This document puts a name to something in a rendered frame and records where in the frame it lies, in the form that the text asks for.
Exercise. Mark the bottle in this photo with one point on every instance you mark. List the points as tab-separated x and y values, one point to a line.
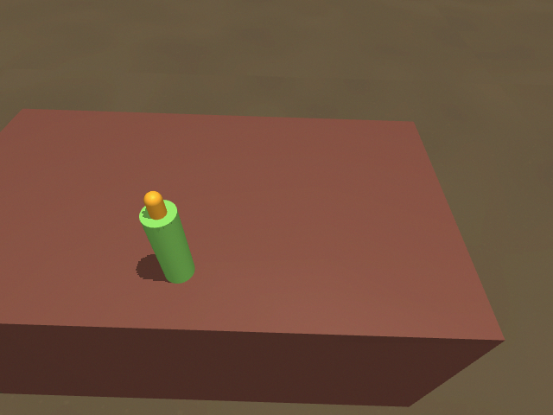
162	225

